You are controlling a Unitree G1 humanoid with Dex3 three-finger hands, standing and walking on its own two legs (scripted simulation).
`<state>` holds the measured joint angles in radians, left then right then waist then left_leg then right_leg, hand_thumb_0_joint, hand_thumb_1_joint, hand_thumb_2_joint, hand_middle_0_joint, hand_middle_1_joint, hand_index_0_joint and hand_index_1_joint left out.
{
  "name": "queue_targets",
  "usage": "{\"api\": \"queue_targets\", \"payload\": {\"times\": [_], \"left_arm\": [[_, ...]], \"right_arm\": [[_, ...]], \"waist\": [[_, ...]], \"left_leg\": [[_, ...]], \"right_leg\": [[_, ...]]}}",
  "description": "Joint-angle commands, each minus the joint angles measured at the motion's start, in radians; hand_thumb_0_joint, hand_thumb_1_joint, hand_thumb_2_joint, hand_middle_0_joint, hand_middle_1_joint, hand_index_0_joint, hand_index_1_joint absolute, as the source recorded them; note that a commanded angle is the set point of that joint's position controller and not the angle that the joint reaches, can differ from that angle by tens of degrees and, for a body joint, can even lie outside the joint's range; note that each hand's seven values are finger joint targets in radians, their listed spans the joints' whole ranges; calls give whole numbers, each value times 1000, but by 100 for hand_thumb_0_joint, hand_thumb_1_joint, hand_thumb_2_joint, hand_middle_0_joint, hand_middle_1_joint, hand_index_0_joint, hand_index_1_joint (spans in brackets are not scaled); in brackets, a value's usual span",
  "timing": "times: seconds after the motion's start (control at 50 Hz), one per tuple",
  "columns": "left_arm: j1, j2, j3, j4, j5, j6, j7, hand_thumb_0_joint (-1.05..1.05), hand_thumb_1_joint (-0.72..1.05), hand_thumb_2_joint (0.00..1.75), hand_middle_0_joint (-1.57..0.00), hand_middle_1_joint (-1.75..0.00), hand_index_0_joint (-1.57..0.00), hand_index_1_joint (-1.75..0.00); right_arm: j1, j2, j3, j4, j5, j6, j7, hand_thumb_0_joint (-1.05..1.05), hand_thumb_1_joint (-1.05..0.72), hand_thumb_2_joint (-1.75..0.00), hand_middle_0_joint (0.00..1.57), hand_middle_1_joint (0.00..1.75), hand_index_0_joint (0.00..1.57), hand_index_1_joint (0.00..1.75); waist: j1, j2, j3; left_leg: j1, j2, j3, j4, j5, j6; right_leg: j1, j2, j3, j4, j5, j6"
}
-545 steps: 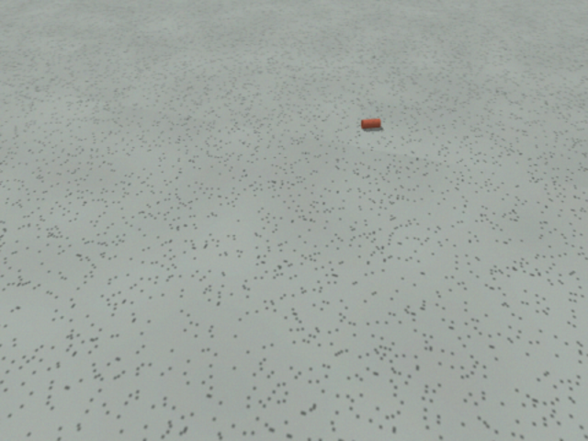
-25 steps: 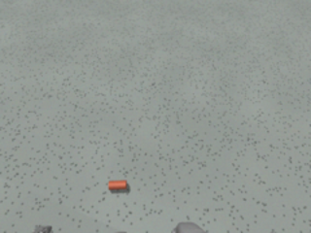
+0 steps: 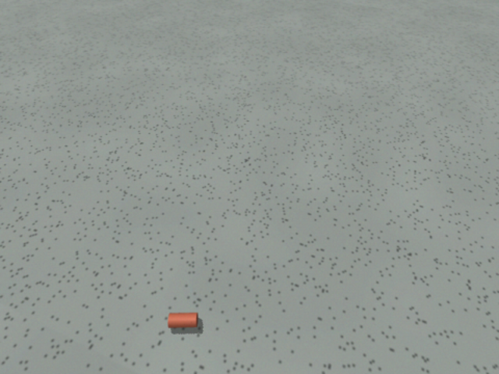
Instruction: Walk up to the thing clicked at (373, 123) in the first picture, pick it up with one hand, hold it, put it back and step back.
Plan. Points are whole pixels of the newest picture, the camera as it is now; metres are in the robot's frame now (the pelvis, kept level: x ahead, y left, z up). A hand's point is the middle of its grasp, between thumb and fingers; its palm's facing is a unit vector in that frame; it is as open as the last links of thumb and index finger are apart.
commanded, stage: walk up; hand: left
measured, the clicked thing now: (183, 320) +0.43 +0.25 -0.75
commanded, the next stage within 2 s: stand in 1.06 s
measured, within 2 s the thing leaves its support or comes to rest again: neither
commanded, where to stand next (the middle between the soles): +0.05 +0.00 m, yaw +2 degrees
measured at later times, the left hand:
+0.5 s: hand out of the picture +0.09 +0.25 -0.14, palm faces +0.04 -0.94 -0.33, open 7.4 cm
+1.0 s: hand out of the picture +0.08 +0.26 -0.15, palm faces +0.02 -0.95 -0.32, open 7.4 cm
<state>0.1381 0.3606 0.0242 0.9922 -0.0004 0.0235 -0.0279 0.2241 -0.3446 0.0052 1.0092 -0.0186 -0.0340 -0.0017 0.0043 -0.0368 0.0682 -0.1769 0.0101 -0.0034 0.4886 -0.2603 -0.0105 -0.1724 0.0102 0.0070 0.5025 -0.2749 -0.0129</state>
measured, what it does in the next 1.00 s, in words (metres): stands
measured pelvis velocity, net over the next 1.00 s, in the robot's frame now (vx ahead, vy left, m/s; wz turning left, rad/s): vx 0.01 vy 0.01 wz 0.02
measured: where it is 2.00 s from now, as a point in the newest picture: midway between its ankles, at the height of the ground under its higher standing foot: outside the picture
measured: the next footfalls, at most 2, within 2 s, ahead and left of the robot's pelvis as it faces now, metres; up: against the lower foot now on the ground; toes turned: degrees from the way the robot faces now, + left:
none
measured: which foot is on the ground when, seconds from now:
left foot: down 0.00-1.00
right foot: down 0.00-1.00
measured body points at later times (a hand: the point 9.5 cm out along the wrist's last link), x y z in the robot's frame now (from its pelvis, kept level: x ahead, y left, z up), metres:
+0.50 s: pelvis +0.01 +0.00 +0.01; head +0.01 +0.00 +0.46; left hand +0.09 +0.30 -0.12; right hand +0.12 -0.30 -0.11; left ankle +0.01 +0.13 -0.74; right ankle +0.00 -0.11 -0.74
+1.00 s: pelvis +0.01 +0.01 +0.01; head +0.02 +0.01 +0.46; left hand +0.08 +0.31 -0.12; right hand +0.09 -0.29 -0.12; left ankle +0.01 +0.13 -0.74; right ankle +0.00 -0.11 -0.74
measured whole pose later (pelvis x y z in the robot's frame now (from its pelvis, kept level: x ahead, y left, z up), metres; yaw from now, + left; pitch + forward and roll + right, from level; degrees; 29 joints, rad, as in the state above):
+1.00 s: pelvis +0.01 +0.01 +0.01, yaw +1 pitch -2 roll +0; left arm 0.08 0.35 0.03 1.14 0.01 0.01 -0.02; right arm 0.12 -0.34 0.01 1.13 -0.01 -0.03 0.00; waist 0.00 -0.01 0.05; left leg -0.11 0.00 -0.02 0.33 -0.18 0.00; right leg -0.08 0.00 -0.01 0.31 -0.19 0.00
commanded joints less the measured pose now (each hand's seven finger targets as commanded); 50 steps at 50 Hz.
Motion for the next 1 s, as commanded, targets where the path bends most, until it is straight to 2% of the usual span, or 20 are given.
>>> {"api": "queue_targets", "payload": {"times": [0.0, 0.04, 0.08, 0.14, 0.22, 0.26, 0.34, 0.4, 0.46, 0.5, 0.56, 0.66, 0.86, 0.98], "left_arm": [[-80, 218, 51, -38, 4, -47, 17, 0, 90, 90, -20, -30, -20, -30], [-74, 210, 45, -17, 2, -47, 20, 0, 90, 90, -20, -30, -20, -30], [-75, 207, 44, 1, 2, -51, 22, 0, 90, 90, -20, -30, -20, -30], [-93, 208, 44, 15, 3, -53, 24, 0, 90, 90, -20, -30, -20, -30], [-104, 199, 42, 33, 3, -51, 27, 0, 90, 90, -20, -30, -20, -30], [-93, 197, 43, 44, 3, -52, 28, 0, 90, 90, -20, -30, -20, -30], [-111, 201, 46, 57, 3, -50, 29, 0, 90, 90, -20, -30, -20, -30], [-116, 202, 44, 63, 4, -49, 29, 0, 90, 90, -20, -30, -20, -30], [-122, 202, 42, 69, 7, -47, 28, 0, 90, 90, -20, -30, -20, -30], [-124, 201, 43, 74, 8, -47, 28, 0, 90, 90, -20, -30, -20, -30], [-119, 200, 45, 76, 10, -48, 27, 0, 90, 90, -20, -30, -20, -30], [-115, 198, 45, 85, 9, -44, 25, 0, 90, 90, -20, -30, -20, -30], [-108, 187, 45, 90, 10, -39, 25, 0, 90, 90, -20, -30, -20, -30], [-107, 187, 44, 87, 11, -41, 26, 0, 90, 90, -20, -30, -20, -30]], "right_arm": [[-70, -236, -53, -59, 13, -29, -14, 0, -90, -90, 20, 30, 20, 30], [-95, -236, -53, -51, 14, -26, -13, 0, -90, -90, 20, 30, 20, 30], [-96, -230, -52, -43, 16, -24, -14, 0, -90, -90, 20, 30, 20, 30], [-107, -229, -52, -29, 16, -22, -15, 0, -90, -90, 20, 30, 20, 30], [-133, -231, -53, -11, 14, -16, -16, 0, -90, -90, 20, 30, 20, 30], [-144, -231, -52, -8, 13, -17, -14, 0, -90, -90, 20, 30, 20, 30], [-155, -226, -51, 6, 13, -15, -15, 0, -90, -90, 20, 30, 20, 30], [-168, -221, -48, 13, 13, -11, -15, 0, -90, -90, 20, 30, 20, 30], [-180, -219, -46, 21, 10, -10, -13, 0, -90, -90, 20, 30, 20, 30], [-175, -220, -45, 27, 10, -10, -13, 0, -90, -90, 20, 30, 20, 30], [-171, -227, -47, 36, 11, -13, -14, 0, -90, -90, 20, 30, 20, 30], [-171, -219, -43, 43, 8, -15, -15, 0, -90, -90, 20, 30, 20, 30], [-150, -224, -47, 56, 7, -17, -18, 0, -90, -90, 20, 30, 20, 30], [-147, -218, -45, 52, 8, -15, -16, 0, -90, -90, 20, 30, 20, 30]], "waist": [[-2, 103, -64], [3, 79, -75], [1, 40, -101], [-5, 11, -115], [-5, 9, -106], [0, 15, -125], [-2, 27, -126], [-1, 27, -105], [0, 39, -78], [-2, 42, -84], [-1, 51, -118], [3, 52, -91], [-1, 51, -97], [-2, 34, -107]], "left_leg": [[-28, 89, -100, -139, 123, 36], [26, 99, -102, -124, 192, 42], [56, 105, -94, -108, 253, 45], [70, 106, -87, -120, 275, 43], [83, 110, -87, -138, 278, 41], [105, 114, -85, -134, 319, 45], [107, 116, -84, -152, 333, 38], [95, 112, -84, -167, 302, 36], [75, 107, -87, -190, 230, 33], [74, 108, -92, -194, 227, 33], [74, 114, -96, -202, 230, 37], [59, 108, -99, -214, 221, 33], [45, 113, -110, -219, 223, 39], [57, 105, -105, -206, 250, 38]], "right_leg": [[56, -121, 122, -139, 159, -50], [41, -118, 111, -161, 186, -45], [64, -123, 105, -172, 254, -41], [85, -128, 99, -180, 303, -35], [79, -127, 88, -199, 287, -27], [94, -127, 80, -197, 325, -24], [106, -132, 76, -199, 335, -21], [104, -132, 79, -218, 303, -19], [86, -128, 84, -240, 227, -14], [94, -125, 83, -244, 211, -14], [137, -128, 75, -237, 223, -18], [117, -123, 73, -241, 197, -11], [126, -120, 65, -233, 181, -13], [132, -126, 67, -236, 219, -8]]}}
